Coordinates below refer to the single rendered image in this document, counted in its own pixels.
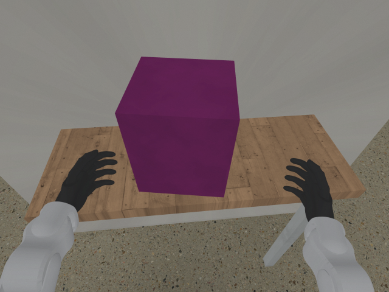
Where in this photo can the table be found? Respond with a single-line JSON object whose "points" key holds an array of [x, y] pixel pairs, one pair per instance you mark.
{"points": [[263, 149]]}

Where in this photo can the robot right forearm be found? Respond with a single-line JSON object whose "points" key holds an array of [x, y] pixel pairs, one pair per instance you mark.
{"points": [[331, 257]]}

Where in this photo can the robot left forearm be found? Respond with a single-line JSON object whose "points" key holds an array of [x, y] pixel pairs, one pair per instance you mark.
{"points": [[35, 264]]}

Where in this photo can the right robot hand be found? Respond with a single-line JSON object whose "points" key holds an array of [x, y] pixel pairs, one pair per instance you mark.
{"points": [[315, 196]]}

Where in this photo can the left robot hand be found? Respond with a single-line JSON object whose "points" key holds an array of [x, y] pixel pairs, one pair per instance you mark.
{"points": [[80, 182]]}

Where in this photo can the carton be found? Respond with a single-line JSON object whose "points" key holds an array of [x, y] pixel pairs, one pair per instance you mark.
{"points": [[179, 119]]}

